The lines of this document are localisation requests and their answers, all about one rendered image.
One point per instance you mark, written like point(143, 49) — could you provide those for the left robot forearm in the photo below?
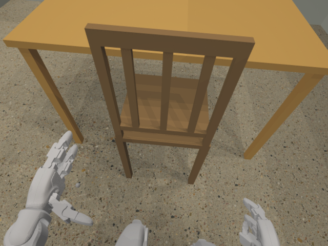
point(30, 229)

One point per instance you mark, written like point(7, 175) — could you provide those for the chair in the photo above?
point(165, 110)

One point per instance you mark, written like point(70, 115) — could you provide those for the robot right hand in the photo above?
point(264, 233)

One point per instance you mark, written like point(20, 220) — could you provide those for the robot left shin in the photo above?
point(136, 221)

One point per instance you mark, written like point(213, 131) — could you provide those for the robot left thigh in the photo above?
point(135, 234)

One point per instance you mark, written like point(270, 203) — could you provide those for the table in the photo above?
point(284, 41)

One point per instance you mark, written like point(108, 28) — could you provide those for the robot left hand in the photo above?
point(50, 177)

